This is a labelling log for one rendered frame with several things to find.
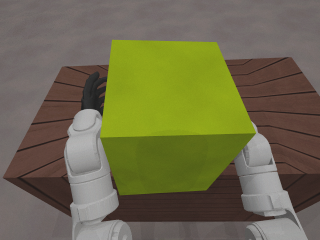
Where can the robot left hand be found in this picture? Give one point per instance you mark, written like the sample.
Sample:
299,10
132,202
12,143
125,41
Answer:
90,98

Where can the right robot upper arm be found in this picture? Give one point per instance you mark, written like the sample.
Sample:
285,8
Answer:
274,229

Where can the left robot upper arm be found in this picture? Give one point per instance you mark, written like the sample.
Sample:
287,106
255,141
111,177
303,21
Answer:
106,230

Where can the robot left forearm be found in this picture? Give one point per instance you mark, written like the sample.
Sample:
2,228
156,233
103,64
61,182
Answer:
88,172

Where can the pedestal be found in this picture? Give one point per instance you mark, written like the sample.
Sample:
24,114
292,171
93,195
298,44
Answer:
279,100

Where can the robot right forearm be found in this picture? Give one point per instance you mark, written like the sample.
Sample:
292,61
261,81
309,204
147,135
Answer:
261,186

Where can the carton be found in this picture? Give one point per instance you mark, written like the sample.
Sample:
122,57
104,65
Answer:
173,119

